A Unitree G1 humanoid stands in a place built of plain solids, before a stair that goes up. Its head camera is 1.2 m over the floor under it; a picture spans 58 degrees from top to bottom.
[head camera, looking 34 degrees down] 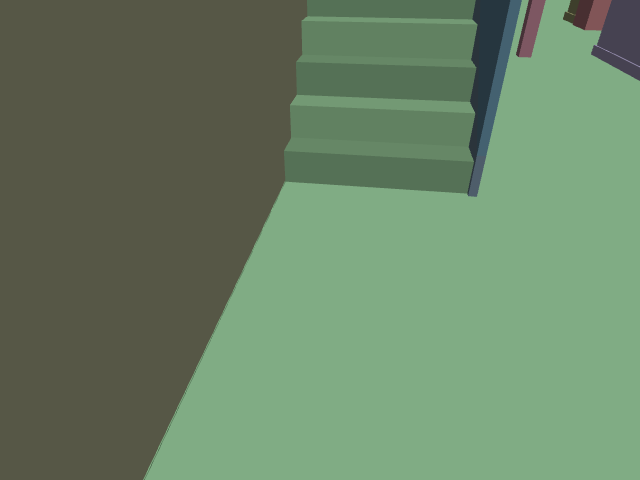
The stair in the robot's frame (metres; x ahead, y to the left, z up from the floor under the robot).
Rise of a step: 0.20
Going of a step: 0.22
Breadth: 1.10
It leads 8 degrees to the right of straight ahead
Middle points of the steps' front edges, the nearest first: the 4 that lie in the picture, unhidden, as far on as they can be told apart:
2.34 -0.33 0.20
2.57 -0.36 0.41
2.79 -0.39 0.61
3.01 -0.42 0.81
